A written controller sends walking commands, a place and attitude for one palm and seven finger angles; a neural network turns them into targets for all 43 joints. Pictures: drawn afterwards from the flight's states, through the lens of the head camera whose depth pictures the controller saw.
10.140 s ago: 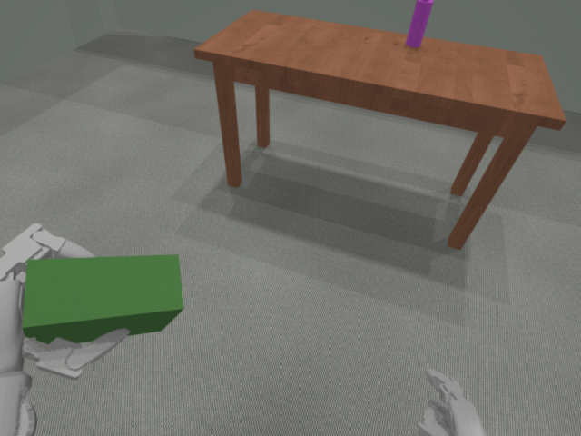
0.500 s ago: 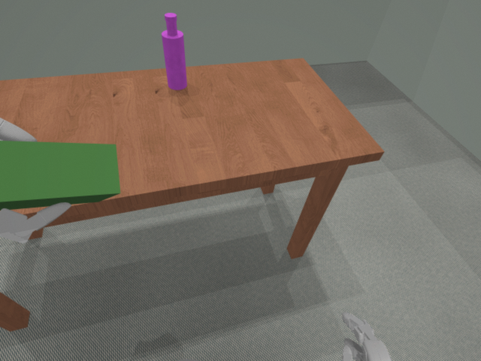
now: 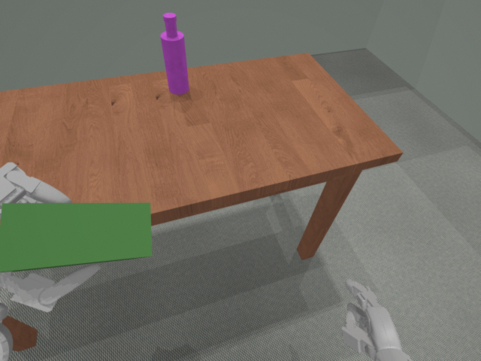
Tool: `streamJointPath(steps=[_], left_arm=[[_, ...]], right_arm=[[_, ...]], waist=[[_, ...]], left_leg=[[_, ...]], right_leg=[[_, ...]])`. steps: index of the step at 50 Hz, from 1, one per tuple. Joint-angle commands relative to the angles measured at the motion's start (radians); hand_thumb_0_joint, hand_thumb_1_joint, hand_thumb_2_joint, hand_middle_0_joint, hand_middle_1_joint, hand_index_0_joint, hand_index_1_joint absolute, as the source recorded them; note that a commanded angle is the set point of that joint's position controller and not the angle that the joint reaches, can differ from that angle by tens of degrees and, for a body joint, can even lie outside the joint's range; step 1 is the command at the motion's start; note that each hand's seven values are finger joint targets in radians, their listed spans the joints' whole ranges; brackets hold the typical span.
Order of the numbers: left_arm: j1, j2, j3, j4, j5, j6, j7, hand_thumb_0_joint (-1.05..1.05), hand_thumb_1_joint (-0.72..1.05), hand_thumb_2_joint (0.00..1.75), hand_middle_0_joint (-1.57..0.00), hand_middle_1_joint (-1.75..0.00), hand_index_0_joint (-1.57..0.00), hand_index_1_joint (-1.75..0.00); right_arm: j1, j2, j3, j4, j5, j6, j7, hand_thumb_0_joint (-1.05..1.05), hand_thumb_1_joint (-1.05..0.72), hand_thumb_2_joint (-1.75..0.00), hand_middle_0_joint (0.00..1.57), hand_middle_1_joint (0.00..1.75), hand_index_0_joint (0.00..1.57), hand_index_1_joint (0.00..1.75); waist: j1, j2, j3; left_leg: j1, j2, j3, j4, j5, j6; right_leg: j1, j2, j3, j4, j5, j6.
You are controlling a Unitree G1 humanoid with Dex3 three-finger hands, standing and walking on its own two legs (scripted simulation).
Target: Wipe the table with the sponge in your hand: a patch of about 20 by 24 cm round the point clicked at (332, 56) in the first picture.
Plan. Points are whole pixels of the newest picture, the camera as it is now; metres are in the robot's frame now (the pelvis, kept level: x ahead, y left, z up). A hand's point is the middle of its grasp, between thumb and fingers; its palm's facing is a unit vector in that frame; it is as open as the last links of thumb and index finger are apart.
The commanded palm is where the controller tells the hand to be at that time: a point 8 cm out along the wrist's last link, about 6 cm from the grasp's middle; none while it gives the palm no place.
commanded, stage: shuffle to correct the standing spot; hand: left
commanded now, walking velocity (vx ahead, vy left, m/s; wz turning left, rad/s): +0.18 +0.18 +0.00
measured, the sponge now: (101, 236) +0.22 +0.19 +0.16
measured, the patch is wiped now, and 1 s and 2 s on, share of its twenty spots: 0.00 0.00 0.00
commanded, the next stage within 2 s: come to a stop and stand still in 1.06 s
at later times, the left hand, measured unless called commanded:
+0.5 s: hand (53, 182) +0.29 +0.27 +0.17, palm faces +0.36 -0.79 -0.49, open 10.3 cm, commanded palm +0.23 +0.31 +0.19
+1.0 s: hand (2, 151) +0.33 +0.37 +0.17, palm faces +0.38 -0.82 -0.43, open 10.3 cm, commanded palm +0.27 +0.40 +0.19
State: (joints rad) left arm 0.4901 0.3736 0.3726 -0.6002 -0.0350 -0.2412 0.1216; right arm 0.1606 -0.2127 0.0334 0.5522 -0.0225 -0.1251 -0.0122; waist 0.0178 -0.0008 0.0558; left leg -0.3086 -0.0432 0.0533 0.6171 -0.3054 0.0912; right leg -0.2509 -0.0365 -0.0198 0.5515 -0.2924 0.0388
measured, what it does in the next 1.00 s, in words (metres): steps to the left: left foot, then right foot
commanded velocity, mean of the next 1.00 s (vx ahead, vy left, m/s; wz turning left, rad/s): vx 0.14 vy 0.17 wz -0.05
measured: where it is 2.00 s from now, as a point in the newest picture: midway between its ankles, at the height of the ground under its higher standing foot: outside the picture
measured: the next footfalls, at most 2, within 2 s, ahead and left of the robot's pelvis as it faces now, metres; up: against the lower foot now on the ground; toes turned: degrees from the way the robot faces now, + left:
left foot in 0.38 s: +0.12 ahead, +0.16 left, +0.00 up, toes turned +0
right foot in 0.54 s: +0.11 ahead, -0.04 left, +0.00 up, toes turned -8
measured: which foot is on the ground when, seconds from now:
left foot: down 0.00-0.18, up 0.20-0.36, down 0.38-0.54, up 0.56-0.84, down 0.86-1.00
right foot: down 0.00-0.38, up 0.40-0.52, down 0.54-0.86, up 0.88-1.00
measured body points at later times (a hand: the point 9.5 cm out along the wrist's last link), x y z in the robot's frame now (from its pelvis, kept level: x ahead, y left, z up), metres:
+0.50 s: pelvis +0.05 +0.04 -0.01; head +0.08 +0.03 +0.43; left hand +0.26 +0.32 +0.20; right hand +0.21 -0.21 -0.10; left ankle +0.08 +0.16 -0.73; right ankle +0.04 -0.06 -0.71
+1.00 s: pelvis +0.10 +0.13 -0.01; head +0.12 +0.13 +0.44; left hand +0.31 +0.41 +0.19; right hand +0.28 -0.11 -0.08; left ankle +0.15 +0.25 -0.73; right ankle +0.10 +0.03 -0.72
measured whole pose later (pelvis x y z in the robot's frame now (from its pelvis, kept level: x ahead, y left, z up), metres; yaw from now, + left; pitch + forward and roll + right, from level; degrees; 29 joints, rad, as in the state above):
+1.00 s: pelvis +0.10 +0.13 -0.01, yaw -3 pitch -4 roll +2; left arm 0.41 0.39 0.41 -0.50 -0.03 -0.18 0.14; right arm 0.14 -0.19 -0.01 0.58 0.01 -0.14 -0.03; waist 0.00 -0.03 0.12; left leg -0.32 0.00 0.08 0.65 -0.27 0.01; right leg -0.34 -0.05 -0.07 0.83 -0.48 0.02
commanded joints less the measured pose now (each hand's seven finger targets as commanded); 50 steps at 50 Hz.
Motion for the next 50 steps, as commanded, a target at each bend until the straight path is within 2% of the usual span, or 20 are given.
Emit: streamJointPath(steps=[1, 4, 7, 9, 11, 13, 17, 19, 21, 22, 25, 26, 27, 28, 34, 40, 41, 43, 44, 50], left_arm=[[-0.142, 0.14, 0.112, -0.078, -0.016, -0.039, 0.025, 0.0, 0.1, 1.3, -1.2, -1.6, -1.2, -1.6], [-0.225, 0.15, 0.101, -0.059, -0.005, -0.043, 0.024, 0.0, 0.1, 1.3, -1.2, -1.6, -1.2, -1.6], [-0.244, 0.151, 0.086, -0.074, -0.001, -0.037, 0.03, 0.0, 0.1, 1.3, -1.2, -1.6, -1.2, -1.6], [-0.189, 0.169, 0.083, -0.071, -0.005, -0.034, 0.034, 0.0, 0.1, 1.3, -1.2, -1.6, -1.2, -1.6], [-0.187, 0.17, 0.085, -0.135, -0.01, -0.049, 0.046, 0.0, 0.1, 1.3, -1.2, -1.6, -1.2, -1.6], [-0.151, 0.213, 0.139, -0.191, -0.003, -0.059, 0.056, 0.0, 0.1, 1.3, -1.2, -1.6, -1.2, -1.6], [-0.089, 0.18, 0.149, -0.196, -0.011, -0.077, 0.048, 0.0, 0.1, 1.3, -1.2, -1.6, -1.2, -1.6], [-0.1, 0.182, 0.156, -0.224, -0.006, -0.076, 0.047, 0.0, 0.1, 1.3, -1.2, -1.6, -1.2, -1.6], [-0.103, 0.203, 0.185, -0.079, -0.006, -0.073, 0.038, 0.0, 0.1, 1.3, -1.2, -1.6, -1.2, -1.6], [-0.143, 0.206, 0.187, -0.1, -0.014, -0.065, 0.035, 0.0, 0.1, 1.3, -1.2, -1.6, -1.2, -1.6], [-0.146, 0.184, 0.153, -0.101, -0.002, -0.044, 0.032, 0.0, 0.1, 1.3, -1.2, -1.6, -1.2, -1.6], [-0.093, 0.202, 0.155, -0.076, 0.002, -0.036, 0.035, 0.0, 0.1, 1.3, -1.2, -1.6, -1.2, -1.6], [-0.079, 0.216, 0.153, -0.077, -0.005, -0.031, 0.033, 0.0, 0.1, 1.3, -1.2, -1.6, -1.2, -1.6], [-0.046, 0.201, 0.155, -0.059, -0.017, -0.026, 0.034, 0.0, 0.1, 1.3, -1.2, -1.6, -1.2, -1.6], [0.019, 0.216, 0.204, -0.071, -0.01, -0.078, 0.042, 0.0, 0.1, 1.3, -1.2, -1.6, -1.2, -1.6], [-0.11, 0.171, 0.141, -0.094, -0.017, -0.063, 0.041, 0.0, 0.1, 1.3, -1.2, -1.6, -1.2, -1.6], [-0.115, 0.168, 0.137, -0.112, -0.02, -0.058, 0.038, 0.0, 0.1, 1.3, -1.2, -1.6, -1.2, -1.6], [-0.082, 0.161, 0.131, -0.139, -0.024, -0.054, 0.037, 0.0, 0.1, 1.3, -1.2, -1.6, -1.2, -1.6], [-0.112, 0.165, 0.124, -0.164, -0.015, -0.058, 0.036, 0.0, 0.1, 1.3, -1.2, -1.6, -1.2, -1.6], [-0.112, 0.179, 0.134, -0.222, -0.008, -0.028, 0.049, 0.0, 0.1, 1.3, -1.2, -1.6, -1.2, -1.6]], right_arm=[[-0.054, -0.14, -0.068, -0.137, 0.019, -0.019, -0.027, 0.0, -0.9, -0.9, 0.2, 0.3, 0.2, 0.3], [-0.045, -0.123, -0.06, -0.139, 0.012, -0.02, -0.036, 0.0, -0.9, -0.9, 0.2, 0.3, 0.2, 0.3], [-0.069, -0.127, -0.056, -0.157, 0.015, -0.019, -0.028, 0.0, -0.9, -0.9, 0.2, 0.3, 0.2, 0.3], [-0.085, -0.117, -0.064, -0.166, 0.024, -0.014, -0.021, 0.0, -0.9, -0.9, 0.2, 0.3, 0.2, 0.3], [-0.086, -0.14, -0.083, -0.151, 0.025, -0.01, -0.01, 0.0, -0.9, -0.9, 0.2, 0.3, 0.2, 0.3], [-0.082, -0.139, -0.077, -0.127, 0.021, -0.004, 0.007, 0.0, -0.9, -0.9, 0.2, 0.3, 0.2, 0.3], [-0.057, -0.097, -0.073, -0.102, 0.03, 0.005, -0.004, 0.0, -0.9, -0.9, 0.2, 0.3, 0.2, 0.3], [-0.05, -0.131, -0.101, -0.136, 0.024, -0.011, -0.014, 0.0, -0.9, -0.9, 0.2, 0.3, 0.2, 0.3], [-0.046, -0.134, -0.103, -0.126, 0.024, -0.028, -0.015, 0.0, -0.9, -0.9, 0.2, 0.3, 0.2, 0.3], [-0.049, -0.128, -0.097, -0.125, 0.024, -0.032, -0.014, 0.0, -0.9, -0.9, 0.2, 0.3, 0.2, 0.3], [-0.076, -0.119, -0.074, -0.121, 0.041, -0.047, -0.012, 0.0, -0.9, -0.9, 0.2, 0.3, 0.2, 0.3], [-0.072, -0.105, -0.072, -0.117, 0.039, -0.044, -0.01, 0.0, -0.9, -0.9, 0.2, 0.3, 0.2, 0.3], [-0.075, -0.095, -0.074, -0.122, 0.038, -0.036, -0.004, 0.0, -0.9, -0.9, 0.2, 0.3, 0.2, 0.3], [-0.074, -0.127, -0.073, -0.112, 0.031, -0.027, 0.003, 0.0, -0.9, -0.9, 0.2, 0.3, 0.2, 0.3], [-0.066, -0.114, -0.081, -0.089, 0.035, 0.005, 0.004, 0.0, -0.9, -0.9, 0.2, 0.3, 0.2, 0.3], [-0.067, -0.096, -0.094, -0.092, 0.027, -0.038, -0.027, 0.0, -0.9, -0.9, 0.2, 0.3, 0.2, 0.3], [-0.059, -0.11, -0.101, -0.097, 0.027, -0.043, -0.033, 0.0, -0.9, -0.9, 0.2, 0.3, 0.2, 0.3], [-0.06, -0.144, -0.116, -0.123, 0.032, -0.049, -0.035, 0.0, -0.9, -0.9, 0.2, 0.3, 0.2, 0.3], [-0.055, -0.134, -0.116, -0.132, 0.032, -0.053, -0.031, 0.0, -0.9, -0.9, 0.2, 0.3, 0.2, 0.3], [-0.102, -0.118, -0.072, -0.11, 0.036, -0.077, -0.016, 0.0, -0.9, -0.9, 0.2, 0.3, 0.2, 0.3]], waist=[[-0.038, 0.163, -0.077], [-0.036, 0.181, -0.063], [-0.012, 0.066, -0.123], [-0.001, -0.236, -0.155], [0.0, -0.22, -0.101], [-0.002, -0.023, -0.114], [-0.05, 0.121, -0.166], [-0.042, 0.384, -0.178], [-0.029, 0.192, -0.121], [-0.029, 0.224, -0.123], [-0.01, 0.16, -0.148], [0.002, -0.06, -0.189], [-0.01, -0.326, -0.19], [-0.009, -0.181, -0.168], [-0.018, -0.095, -0.114], [-0.017, -0.087, -0.143], [-0.024, -0.008, -0.163], [-0.028, 0.273, -0.197], [-0.021, 0.234, -0.176], [-0.004, 0.204, -0.179]], left_leg=[[0.038, 0.161, -0.231, -0.264, -0.059, -0.036], [0.139, 0.206, -0.267, -0.276, 0.104, -0.018], [-0.014, 0.152, -0.16, -0.118, 0.151, -0.025], [-0.239, 0.023, -0.034, 0.227, 0.005, -0.05], [-0.402, 0.072, -0.12, 0.517, -0.211, -0.076], [-0.37, 0.152, -0.217, 0.41, -0.263, -0.052], [0.182, 0.016, 0.02, -0.081, 0.144, -0.072], [0.336, 0.284, -0.384, -0.222, 0.401, 0.088], [0.155, 0.296, -0.351, -0.247, 0.297, 0.141], [0.127, 0.286, -0.315, -0.222, 0.296, 0.138], [-0.019, 0.177, -0.094, -0.037, 0.209, 0.027], [-0.169, 0.089, -0.029, 0.202, 0.115, -0.012], [-0.365, -0.004, 0.017, 0.49, -0.114, -0.058], [-0.407, 0.03, -0.082, 0.609, -0.123, -0.081], [-0.339, 0.134, -0.12, 0.44, -0.055, -0.09], [0.151, 0.038, 0.078, -0.067, 0.143, -0.073], [0.208, 0.046, 0.037, -0.12, 0.163, -0.057], [0.354, 0.298, -0.33, -0.203, 0.4, 0.097], [0.288, 0.324, -0.377, -0.249, 0.411, 0.141], [-0.023, 0.17, -0.109, -0.102, 0.176, 0.023]], right_leg=[[-0.074, 0.019, -0.035, 0.131, 0.008, -0.058], [-0.158, 0.025, -0.077, 0.137, -0.115, -0.042], [0.11, -0.026, -0.028, -0.045, 0.074, -0.085], [0.286, -0.271, 0.377, -0.142, 0.121, -0.216], [0.298, -0.425, 0.521, -0.227, 0.205, -0.317], [0.253, -0.411, 0.435, -0.119, 0.297, -0.282], [-0.026, -0.083, 0.007, 0.139, 0.258, -0.108], [-0.331, 0.067, -0.047, 0.553, -0.272, -0.02], [-0.302, 0.035, -0.023, 0.569, -0.314, -0.031], [-0.245, 0.01, -0.037, 0.457, -0.301, -0.028], [0.096, 0.023, -0.09, -0.02, -0.032, -0.04], [0.278, -0.08, 0.103, -0.155, 0.087, -0.089], [0.353, -0.324, 0.507, -0.238, 0.187, -0.174], [0.312, -0.387, 0.508, -0.244, 0.233, -0.171], [0.206, -0.29, 0.194, -0.137, 0.536, -0.194], [0.039, -0.171, 0.027, -0.044, 0.293, -0.101], [0.026, -0.134, 0.008, 0.071, 0.27, -0.078], [-0.236, 0.01, -0.061, 0.421, -0.18, -0.005], [-0.268, 0.032, -0.023, 0.54, -0.308, -0.017], [0.123, 0.004, -0.078, -0.042, 0.007, -0.035]])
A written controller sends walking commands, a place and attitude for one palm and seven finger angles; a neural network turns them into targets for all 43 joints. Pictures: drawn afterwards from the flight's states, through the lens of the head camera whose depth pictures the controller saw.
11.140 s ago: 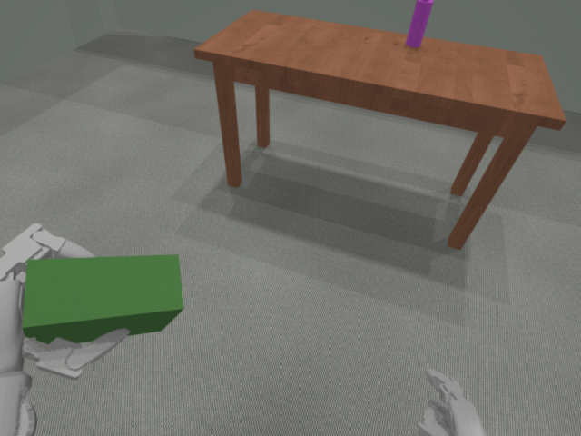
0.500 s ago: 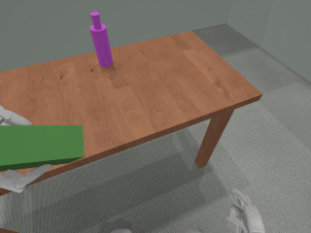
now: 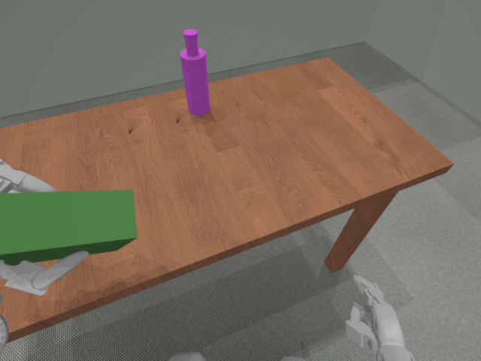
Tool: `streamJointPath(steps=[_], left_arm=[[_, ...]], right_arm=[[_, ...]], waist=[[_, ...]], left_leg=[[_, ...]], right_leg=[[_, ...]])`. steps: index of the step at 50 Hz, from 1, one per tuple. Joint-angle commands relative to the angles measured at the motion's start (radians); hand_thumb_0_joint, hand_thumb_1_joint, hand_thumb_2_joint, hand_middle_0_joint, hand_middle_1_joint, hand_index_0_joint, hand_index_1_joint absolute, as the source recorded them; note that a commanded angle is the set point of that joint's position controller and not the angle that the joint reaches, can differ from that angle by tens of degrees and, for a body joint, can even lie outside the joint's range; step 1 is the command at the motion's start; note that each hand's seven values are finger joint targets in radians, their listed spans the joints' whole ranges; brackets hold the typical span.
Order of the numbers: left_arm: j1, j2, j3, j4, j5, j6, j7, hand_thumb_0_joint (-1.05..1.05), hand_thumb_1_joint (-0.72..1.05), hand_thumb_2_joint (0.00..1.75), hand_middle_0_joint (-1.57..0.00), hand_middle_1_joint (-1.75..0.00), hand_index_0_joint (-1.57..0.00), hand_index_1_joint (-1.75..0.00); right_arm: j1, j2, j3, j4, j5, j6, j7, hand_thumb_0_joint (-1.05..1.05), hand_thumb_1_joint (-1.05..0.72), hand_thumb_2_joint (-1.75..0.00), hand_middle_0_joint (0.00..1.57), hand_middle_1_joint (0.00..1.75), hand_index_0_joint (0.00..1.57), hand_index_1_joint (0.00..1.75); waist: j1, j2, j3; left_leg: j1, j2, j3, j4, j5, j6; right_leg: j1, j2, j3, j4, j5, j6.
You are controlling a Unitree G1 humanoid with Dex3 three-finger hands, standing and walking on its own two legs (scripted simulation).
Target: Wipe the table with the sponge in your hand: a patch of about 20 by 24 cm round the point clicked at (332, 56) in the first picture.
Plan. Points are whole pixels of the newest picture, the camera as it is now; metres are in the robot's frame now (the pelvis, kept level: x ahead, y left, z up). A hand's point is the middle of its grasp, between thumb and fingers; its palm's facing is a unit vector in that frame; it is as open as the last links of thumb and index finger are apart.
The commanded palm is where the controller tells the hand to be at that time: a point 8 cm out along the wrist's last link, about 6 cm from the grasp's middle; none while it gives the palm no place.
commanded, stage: shuffle to correct the standing spot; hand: left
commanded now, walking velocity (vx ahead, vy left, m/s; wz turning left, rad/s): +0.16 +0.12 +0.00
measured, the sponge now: (88, 226) +0.24 +0.21 +0.16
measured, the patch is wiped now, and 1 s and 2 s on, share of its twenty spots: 0.00 0.00 0.00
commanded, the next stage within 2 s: come to a stop and stand still in 0.06 s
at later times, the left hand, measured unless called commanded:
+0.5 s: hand out of the picture +0.23 +0.31 +0.19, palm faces +0.36 -0.86 -0.36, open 10.3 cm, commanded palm +0.17 +0.36 +0.20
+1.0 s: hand out of the picture +0.22 +0.36 +0.15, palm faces +0.22 -0.89 -0.39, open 10.3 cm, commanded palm +0.16 +0.41 +0.20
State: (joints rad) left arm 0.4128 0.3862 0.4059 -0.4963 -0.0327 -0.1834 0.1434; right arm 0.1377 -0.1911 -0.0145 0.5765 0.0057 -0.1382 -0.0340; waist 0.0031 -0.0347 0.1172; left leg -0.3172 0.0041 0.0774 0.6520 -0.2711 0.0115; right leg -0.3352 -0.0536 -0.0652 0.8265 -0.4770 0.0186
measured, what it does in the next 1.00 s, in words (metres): steps to the left: right foot, then left foot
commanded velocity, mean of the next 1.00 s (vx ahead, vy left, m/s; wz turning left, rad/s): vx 0.02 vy -0.06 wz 0.00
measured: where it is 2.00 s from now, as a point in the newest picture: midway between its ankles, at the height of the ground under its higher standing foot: outside the picture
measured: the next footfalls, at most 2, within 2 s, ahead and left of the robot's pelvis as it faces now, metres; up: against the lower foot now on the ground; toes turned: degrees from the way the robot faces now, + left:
right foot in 0.02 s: +0.07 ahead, -0.09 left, +0.00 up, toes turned -4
left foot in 0.28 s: +0.09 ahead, +0.22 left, +0.00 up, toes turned +1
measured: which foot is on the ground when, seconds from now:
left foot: down 0.00-0.04, up 0.06-0.26, down 0.28-1.00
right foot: up 0.00-0.00, down 0.02-0.28, up 0.30-0.42, down 0.44-1.00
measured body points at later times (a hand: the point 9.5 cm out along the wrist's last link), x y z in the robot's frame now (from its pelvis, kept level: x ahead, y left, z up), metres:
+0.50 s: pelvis +0.01 +0.08 +0.02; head +0.04 +0.10 +0.46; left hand +0.21 +0.35 +0.21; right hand +0.20 -0.12 -0.06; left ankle +0.05 +0.22 -0.72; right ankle +0.05 -0.01 -0.72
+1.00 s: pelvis +0.00 +0.14 +0.02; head +0.03 +0.19 +0.46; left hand +0.21 +0.41 +0.17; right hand +0.15 -0.10 -0.04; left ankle +0.05 +0.22 -0.72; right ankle +0.05 -0.01 -0.72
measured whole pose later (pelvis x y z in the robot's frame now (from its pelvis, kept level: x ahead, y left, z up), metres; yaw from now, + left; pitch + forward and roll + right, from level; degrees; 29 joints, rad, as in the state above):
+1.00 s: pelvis +0.00 +0.14 +0.02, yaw +0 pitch -3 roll -2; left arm 0.43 0.42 0.29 -0.49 0.01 -0.23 0.05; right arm 0.25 -0.18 0.02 0.57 0.01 -0.19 -0.04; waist 0.01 -0.10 0.13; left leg -0.28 -0.01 0.04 0.51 -0.18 0.06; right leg -0.24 0.00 0.01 0.45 -0.19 0.00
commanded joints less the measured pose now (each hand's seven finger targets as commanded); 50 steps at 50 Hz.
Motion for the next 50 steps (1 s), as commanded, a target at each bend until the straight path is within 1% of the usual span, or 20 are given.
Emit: streamJointPath(steps=[1, 2, 3, 5, 8, 11, 12, 13, 14, 16, 21, 26, 30, 31, 32, 33, 38, 42, 43, 50], left_arm=[[-0.017, 0.18, 0.107, -0.3, -0.009, -0.082, 0.028, 0.0, 0.1, 1.3, -1.2, -1.6, -1.2, -1.6], [-0.006, 0.206, 0.119, -0.293, -0.011, -0.078, 0.028, 0.0, 0.1, 1.3, -1.2, -1.6, -1.2, -1.6], [-0.006, 0.232, 0.147, -0.263, -0.024, -0.075, 0.031, 0.0, 0.1, 1.3, -1.2, -1.6, -1.2, -1.6], [0.021, 0.158, 0.116, -0.204, -0.034, -0.071, 0.017, 0.0, 0.1, 1.3, -1.2, -1.6, -1.2, -1.6], [-0.018, 0.186, 0.141, -0.136, -0.022, -0.092, 0.02, 0.0, 0.1, 1.3, -1.2, -1.6, -1.2, -1.6], [-0.053, 0.097, 0.06, -0.113, -0.018, -0.081, 0.017, 0.0, 0.1, 1.3, -1.2, -1.6, -1.2, -1.6], [-0.069, 0.082, 0.035, -0.135, -0.021, -0.077, 0.016, 0.0, 0.1, 1.3, -1.2, -1.6, -1.2, -1.6], [-0.11, 0.066, 0.001, -0.211, -0.025, -0.075, 0.014, 0.0, 0.1, 1.3, -1.2, -1.6, -1.2, -1.6], [-0.134, 0.081, 0.005, -0.232, -0.012, -0.074, 0.017, 0.0, 0.1, 1.3, -1.2, -1.6, -1.2, -1.6], [-0.124, 0.107, 0.028, -0.191, -0.009, -0.047, 0.011, 0.0, 0.1, 1.3, -1.2, -1.6, -1.2, -1.6], [-0.1, 0.179, 0.06, -0.449, -0.01, -0.05, 0.019, 0.0, 0.1, 1.3, -1.2, -1.6, -1.2, -1.6], [0.094, 0.15, 0.111, -0.297, -0.05, -0.025, 0.001, 0.0, 0.1, 1.3, -1.2, -1.6, -1.2, -1.6], [0.107, 0.128, 0.101, -0.126, -0.06, 0.013, -0.004, 0.0, 0.1, 1.3, -1.2, -1.6, -1.2, -1.6], [-0.948, 0.904, 0.607, -0.275, 0.083, -0.086, -0.035, 0.0, 0.1, 1.3, -1.2, -1.6, -1.2, -1.6], [-0.403, 0.285, 0.201, 0.305, -0.021, -0.047, -0.083, 0.0, 0.1, 1.3, -1.2, -1.6, -1.2, -1.6], [-0.241, 0.262, 0.208, 0.204, -0.052, -0.04, -0.062, 0.0, 0.1, 1.3, -1.2, -1.6, -1.2, -1.6], [-0.17, 0.025, -0.132, -0.017, -0.04, -0.075, -0.095, 0.0, 0.1, 1.3, -1.2, -1.6, -1.2, -1.6], [-0.198, 0.164, -0.025, -0.206, 0.005, -0.1, -0.052, 0.0, 0.1, 1.3, -1.2, -1.6, -1.2, -1.6], [-0.227, 0.269, 0.078, -0.273, 0.014, -0.111, -0.032, 0.0, 0.1, 1.3, -1.2, -1.6, -1.2, -1.6], [-0.161, 0.265, 0.168, -0.332, 0.005, -0.167, -0.021, 0.0, 0.1, 1.3, -1.2, -1.6, -1.2, -1.6]], right_arm=[[-0.079, -0.126, -0.017, -0.134, 0.007, -0.059, 0.004, 0.0, -0.9, -0.9, 0.2, 0.3, 0.2, 0.3], [-0.075, -0.111, -0.015, -0.143, 0.002, -0.047, 0.007, 0.0, -0.9, -0.9, 0.2, 0.3, 0.2, 0.3], [-0.085, -0.131, -0.019, -0.137, -0.001, -0.036, 0.01, 0.0, -0.9, -0.9, 0.2, 0.3, 0.2, 0.3], [-0.047, -0.145, -0.036, -0.115, 0.009, -0.012, 0.021, 0.0, -0.9, -0.9, 0.2, 0.3, 0.2, 0.3], [-0.067, -0.122, -0.01, -0.093, 0.008, 0.01, 0.012, 0.0, -0.9, -0.9, 0.2, 0.3, 0.2, 0.3], [-0.044, -0.098, 0.001, -0.09, 0.004, -0.005, -0.011, 0.0, -0.9, -0.9, 0.2, 0.3, 0.2, 0.3], [-0.045, -0.116, -0.013, -0.099, 0.0, -0.008, -0.019, 0.0, -0.9, -0.9, 0.2, 0.3, 0.2, 0.3], [-0.074, -0.153, -0.032, -0.122, -0.003, -0.02, -0.025, 0.0, -0.9, -0.9, 0.2, 0.3, 0.2, 0.3], [-0.072, -0.135, -0.031, -0.133, -0.006, -0.017, -0.024, 0.0, -0.9, -0.9, 0.2, 0.3, 0.2, 0.3], [-0.072, -0.131, -0.031, -0.114, -0.011, -0.023, -0.018, 0.0, -0.9, -0.9, 0.2, 0.3, 0.2, 0.3], [-0.078, -0.107, -0.004, -0.132, -0.009, -0.063, 0.006, 0.0, -0.9, -0.9, 0.2, 0.3, 0.2, 0.3], [-0.035, -0.118, -0.022, -0.13, 0.001, -0.03, 0.002, 0.0, -0.9, -0.9, 0.2, 0.3, 0.2, 0.3], [-0.062, -0.115, 0.001, -0.126, 0.01, 0.007, -0.022, 0.0, -0.9, -0.9, 0.2, 0.3, 0.2, 0.3], [0.127, -0.205, -0.062, -0.066, -0.032, -0.055, -0.042, 0.0, -0.9, -0.9, 0.2, 0.3, 0.2, 0.3], [0.029, -0.078, -0.011, -0.099, 0.021, -0.053, -0.035, 0.0, -0.9, -0.9, 0.2, 0.3, 0.2, 0.3], [0.013, -0.13, -0.036, -0.105, 0.019, -0.043, -0.021, 0.0, -0.9, -0.9, 0.2, 0.3, 0.2, 0.3], [-0.029, -0.101, -0.003, -0.153, 0.036, -0.066, 0.018, 0.0, -0.9, -0.9, 0.2, 0.3, 0.2, 0.3], [-0.015, -0.127, -0.01, -0.162, 0.01, -0.094, 0.003, 0.0, -0.9, -0.9, 0.2, 0.3, 0.2, 0.3], [-0.043, -0.139, -0.004, -0.152, 0.008, -0.096, -0.001, 0.0, -0.9, -0.9, 0.2, 0.3, 0.2, 0.3], [-0.004, -0.12, -0.009, -0.18, 0.003, -0.119, -0.004, 0.0, -0.9, -0.9, 0.2, 0.3, 0.2, 0.3]], waist=[[0.011, 0.096, -0.235], [0.006, -0.129, -0.221], [0.014, -0.166, -0.175], [-0.008, -0.159, -0.109], [-0.014, -0.07, -0.144], [-0.015, 0.005, -0.194], [-0.013, 0.101, -0.204], [-0.011, 0.277, -0.199], [0.006, 0.276, -0.199], [0.006, 0.147, -0.2], [0.012, 0.294, -0.302], [-0.006, 0.045, -0.309], [-0.011, 0.073, -0.2], [0.029, -0.103, -0.038], [0.005, -0.129, -0.21], [0.037, -0.023, -0.185], [0.033, 0.02, -0.104], [0.037, -0.028, -0.119], [0.035, 0.043, -0.122], [0.035, 0.342, -0.207]], left_leg=[[-0.111, 0.062, -0.089, -0.015, -0.005, 0.069], [-0.238, -0.025, -0.028, 0.216, -0.143, 0.027], [-0.314, -0.029, -0.067, 0.415, -0.221, 0.0], [-0.369, 0.038, -0.143, 0.532, -0.156, -0.02], [-0.159, 0.102, -0.16, 0.206, -0.174, 0.008], [0.167, -0.005, -0.006, -0.153, 0.036, -0.008], [0.235, 0.03, -0.059, -0.215, 0.104, -0.001], [0.295, 0.211, -0.335, -0.311, 0.206, 0.06], [0.254, 0.299, -0.461, -0.352, 0.319, 0.133], [0.158, 0.263, -0.387, -0.372, 0.283, 0.111], [0.186, 0.191, -0.203, -0.202, 0.465, 0.046], [0.076, 0.066, -0.113, -0.137, 0.145, -0.018], [0.062, 0.101, -0.137, -0.261, 0.016, -0.001], [-0.089, 0.088, -0.046, -0.15, 0.087, 0.008], [0.049, -0.005, -0.071, -0.101, 0.112, 0.022], [0.114, 0.016, -0.085, -0.141, 0.072, 0.01], [0.154, 0.012, -0.062, -0.204, -0.078, 0.019], [0.1, 0.01, -0.076, -0.266, -0.167, 0.012], [0.085, 0.027, -0.098, -0.305, -0.188, 0.015], [-0.112, 0.131, -0.213, -0.418, -0.251, 0.051]], right_leg=[[0.285, -0.056, 0.094, -0.439, 0.218, -0.052], [0.305, -0.253, 0.441, -0.542, 0.162, -0.145], [0.242, -0.389, 0.634, -0.61, 0.11, -0.22], [0.198, -0.371, 0.505, -0.597, 0.201, -0.249], [0.107, -0.294, 0.266, -0.449, 0.433, -0.175], [0.032, -0.098, 0.046, -0.348, 0.282, -0.085], [0.015, -0.045, 0.021, -0.242, 0.273, -0.055], [-0.115, 0.027, 0.001, -0.085, 0.127, 0.0], [-0.142, 0.057, 0.055, 0.036, -0.029, 0.007], [-0.071, 0.053, 0.058, 0.041, -0.013, 0.0], [0.181, 0.061, 0.032, -0.421, 0.31, -0.018], [0.25, -0.023, 0.174, -0.454, 0.476, -0.094], [0.136, 0.026, 0.137, -0.501, 0.298, -0.038], [0.103, -0.007, 0.173, -0.537, 0.311, 0.039], [0.068, -0.073, 0.202, -0.526, 0.269, -0.055], [0.051, -0.056, 0.246, -0.546, 0.246, -0.076], [-0.03, -0.045, 0.226, -0.621, -0.013, -0.025], [0.005, -0.014, 0.185, -0.599, -0.093, -0.046], [0.026, 0.007, 0.162, -0.565, -0.06, -0.042], [0.323, 0.048, 0.062, -0.316, 0.255, -0.035]])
